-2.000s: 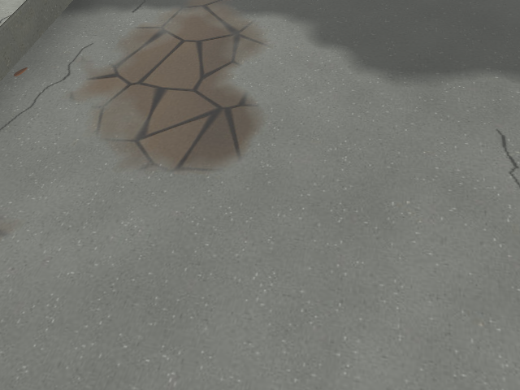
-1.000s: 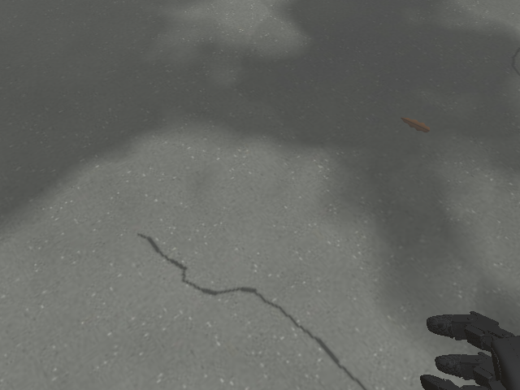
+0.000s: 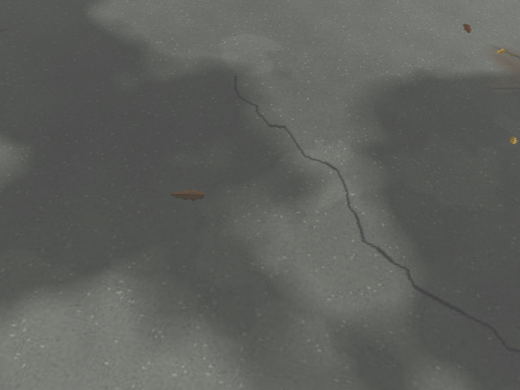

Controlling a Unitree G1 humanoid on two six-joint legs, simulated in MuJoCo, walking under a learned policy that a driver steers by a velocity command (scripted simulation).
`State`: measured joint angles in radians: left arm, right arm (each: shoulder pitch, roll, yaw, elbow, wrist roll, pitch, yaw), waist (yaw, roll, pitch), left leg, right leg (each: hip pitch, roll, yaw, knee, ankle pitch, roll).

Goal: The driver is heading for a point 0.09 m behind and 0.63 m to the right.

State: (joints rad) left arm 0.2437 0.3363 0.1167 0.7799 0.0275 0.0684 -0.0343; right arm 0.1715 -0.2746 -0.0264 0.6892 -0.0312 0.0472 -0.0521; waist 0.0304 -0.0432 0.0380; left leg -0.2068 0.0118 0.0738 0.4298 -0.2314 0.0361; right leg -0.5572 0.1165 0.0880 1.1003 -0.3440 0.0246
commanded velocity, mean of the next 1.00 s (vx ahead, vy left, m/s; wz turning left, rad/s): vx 0.53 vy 0.00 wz -0.97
